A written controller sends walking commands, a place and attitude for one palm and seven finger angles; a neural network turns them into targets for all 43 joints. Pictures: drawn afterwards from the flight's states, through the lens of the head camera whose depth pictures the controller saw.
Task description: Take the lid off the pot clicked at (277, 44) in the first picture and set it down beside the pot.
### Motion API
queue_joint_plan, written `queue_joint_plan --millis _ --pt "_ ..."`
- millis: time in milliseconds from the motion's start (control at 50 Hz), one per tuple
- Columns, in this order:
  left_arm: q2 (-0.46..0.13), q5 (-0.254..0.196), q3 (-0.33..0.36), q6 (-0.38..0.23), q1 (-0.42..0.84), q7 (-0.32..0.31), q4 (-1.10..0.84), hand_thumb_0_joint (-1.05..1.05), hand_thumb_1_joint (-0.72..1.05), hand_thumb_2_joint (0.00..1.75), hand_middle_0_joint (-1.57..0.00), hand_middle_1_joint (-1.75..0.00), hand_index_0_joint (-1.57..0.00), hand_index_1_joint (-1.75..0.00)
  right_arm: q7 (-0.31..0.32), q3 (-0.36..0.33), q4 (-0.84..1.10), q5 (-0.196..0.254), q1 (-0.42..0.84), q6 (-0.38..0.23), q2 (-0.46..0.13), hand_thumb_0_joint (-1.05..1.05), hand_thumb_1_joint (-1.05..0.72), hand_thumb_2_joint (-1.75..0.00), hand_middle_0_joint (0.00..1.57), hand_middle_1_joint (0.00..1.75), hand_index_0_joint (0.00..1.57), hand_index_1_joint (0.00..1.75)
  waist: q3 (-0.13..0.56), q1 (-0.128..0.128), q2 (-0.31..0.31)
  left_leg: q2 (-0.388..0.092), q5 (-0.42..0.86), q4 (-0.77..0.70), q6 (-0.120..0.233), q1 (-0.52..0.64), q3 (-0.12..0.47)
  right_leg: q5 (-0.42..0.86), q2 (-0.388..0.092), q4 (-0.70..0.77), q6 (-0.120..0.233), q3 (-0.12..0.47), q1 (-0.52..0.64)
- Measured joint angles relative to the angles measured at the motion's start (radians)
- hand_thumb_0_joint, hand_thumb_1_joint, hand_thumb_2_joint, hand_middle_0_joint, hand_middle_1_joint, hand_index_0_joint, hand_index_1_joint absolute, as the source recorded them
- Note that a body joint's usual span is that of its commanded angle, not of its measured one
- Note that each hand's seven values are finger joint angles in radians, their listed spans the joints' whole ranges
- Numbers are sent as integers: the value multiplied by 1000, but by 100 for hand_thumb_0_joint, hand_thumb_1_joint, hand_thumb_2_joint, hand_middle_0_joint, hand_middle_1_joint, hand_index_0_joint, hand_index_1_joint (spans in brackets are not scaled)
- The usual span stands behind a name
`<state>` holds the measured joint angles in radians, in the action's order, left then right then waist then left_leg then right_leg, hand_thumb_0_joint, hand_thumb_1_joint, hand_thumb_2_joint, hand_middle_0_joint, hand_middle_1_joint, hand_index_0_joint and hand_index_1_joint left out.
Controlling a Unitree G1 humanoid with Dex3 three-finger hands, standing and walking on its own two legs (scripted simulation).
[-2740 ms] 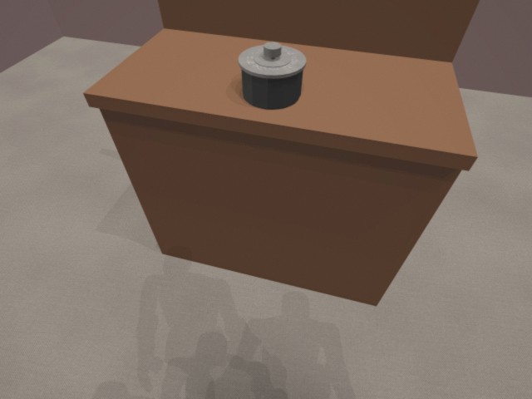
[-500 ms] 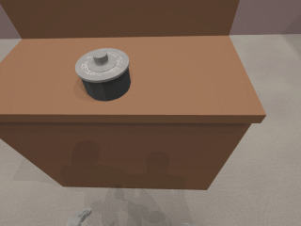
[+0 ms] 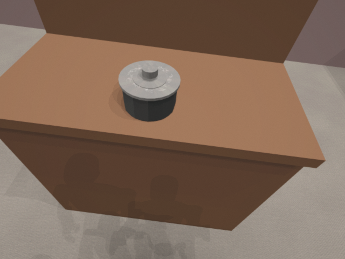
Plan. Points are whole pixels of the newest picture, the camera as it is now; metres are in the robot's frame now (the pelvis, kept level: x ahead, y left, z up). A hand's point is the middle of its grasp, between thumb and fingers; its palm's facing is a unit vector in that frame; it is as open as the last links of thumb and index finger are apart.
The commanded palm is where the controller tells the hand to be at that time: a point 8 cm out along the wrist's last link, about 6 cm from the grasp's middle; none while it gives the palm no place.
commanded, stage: come to a stop and stand still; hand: left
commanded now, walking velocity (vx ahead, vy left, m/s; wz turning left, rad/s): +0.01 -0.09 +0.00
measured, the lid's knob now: (149, 70) +0.52 +0.11 +0.16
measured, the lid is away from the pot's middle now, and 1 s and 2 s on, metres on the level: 0.00 0.00 0.00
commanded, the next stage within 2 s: look again from close up in 0.52 s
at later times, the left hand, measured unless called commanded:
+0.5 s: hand out of the picture +0.00 +0.14 -0.19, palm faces +0.01 -0.98 -0.18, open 7.3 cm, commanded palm none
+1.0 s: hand out of the picture -0.02 +0.16 -0.19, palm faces +0.04 -0.98 -0.19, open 7.3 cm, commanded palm none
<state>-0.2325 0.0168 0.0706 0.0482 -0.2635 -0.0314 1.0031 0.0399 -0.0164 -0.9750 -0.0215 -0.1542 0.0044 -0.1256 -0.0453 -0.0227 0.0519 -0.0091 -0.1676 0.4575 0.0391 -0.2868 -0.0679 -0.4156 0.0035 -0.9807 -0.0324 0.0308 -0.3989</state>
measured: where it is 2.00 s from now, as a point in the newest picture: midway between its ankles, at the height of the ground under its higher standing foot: outside the picture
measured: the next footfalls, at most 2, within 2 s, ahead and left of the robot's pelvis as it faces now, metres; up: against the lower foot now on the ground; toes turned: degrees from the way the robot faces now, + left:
right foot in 0.20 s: -0.02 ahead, -0.15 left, +0.00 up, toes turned -1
right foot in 1.94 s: +0.11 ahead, -0.12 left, +0.00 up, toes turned -2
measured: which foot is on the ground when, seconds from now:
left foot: down 0.00-1.00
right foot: up 0.00-0.18, down 0.20-1.00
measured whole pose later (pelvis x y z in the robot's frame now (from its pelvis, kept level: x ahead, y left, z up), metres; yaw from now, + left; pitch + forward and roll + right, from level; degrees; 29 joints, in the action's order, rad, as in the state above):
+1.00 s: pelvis -0.02 -0.02 -0.01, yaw +0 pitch -1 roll -1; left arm -0.19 0.02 0.01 0.00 -0.32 -0.04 1.05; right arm 0.02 -0.02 -1.07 -0.01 -0.23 0.00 -0.16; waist -0.04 -0.01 0.03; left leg -0.03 -0.18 0.53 0.01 -0.33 -0.03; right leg -0.34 -0.02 -0.51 -0.02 -0.02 -0.14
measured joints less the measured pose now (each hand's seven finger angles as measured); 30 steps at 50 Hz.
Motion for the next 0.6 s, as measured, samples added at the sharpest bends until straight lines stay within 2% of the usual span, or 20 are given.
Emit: queue_joint_plan --millis 60,140,180,200,220,280,440,600 --pt "8 0 -5 7 -30 6 17 0 91 90 -20 -30 -20 -30 0 1 -6 0 3 0 1 0 -91 -90 20 30 21 30 14 3 -12 -4 29 -48 -1 10 -5 -18 -10 63 -3 -10 49" --pt "25 -2 -15 8 -49 11 35 0 91 90 -20 -30 -20 -30 -3 -8 -21 -1 -7 1 -10 0 -91 -90 21 30 21 30 19 20 -34 -11 57 -76 -12 6 -1 -49 -22 221 9 -28 129" --pt "32 5 -32 -12 -61 2 30 0 91 90 -20 -30 -20 -30 -13 -13 -20 3 -21 9 -27 0 -91 -90 21 30 21 30 19 13 -42 -19 43 -25 -23 -29 -3 45 -27 376 28 -36 179" --pt "26 6 -39 -26 -76 -4 18 0 91 90 -20 -30 -20 -30 -15 -14 -16 5 -28 13 -29 0 -91 -90 21 30 21 30 19 6 -22 -12 24 18 -30 -53 -21 97 -43 464 43 -16 201" --pt "33 8 -45 -33 -76 -10 23 0 91 90 -20 -30 -20 -30 -17 -18 -16 6 -30 16 -39 0 -91 -90 21 30 21 30 9 5 -31 -23 1 65 -37 -73 -22 88 -36 459 42 -13 197" --pt "63 9 -63 -37 -81 -10 29 0 91 90 -20 -30 -20 -30 -24 -28 -24 6 -61 21 -68 0 -91 -90 20 30 21 30 -8 26 -77 -41 -40 132 -41 -84 26 58 -5 406 28 -39 201" --pt "81 0 -72 -37 -65 -7 21 1 91 90 -21 -30 -21 -30 -24 -23 -60 4 -158 23 -56 1 -91 -90 20 30 20 29 16 42 -50 -39 -45 155 -51 -68 47 32 -3 373 33 -55 220" --pt "61 -4 -62 -48 -29 -10 6 1 91 90 -21 -30 -21 -30 -25 -3 -87 7 -175 9 -6 1 -91 -90 20 30 20 30 17 46 -34 -38 -35 137 -48 -71 49 47 -3 401 30 -58 222"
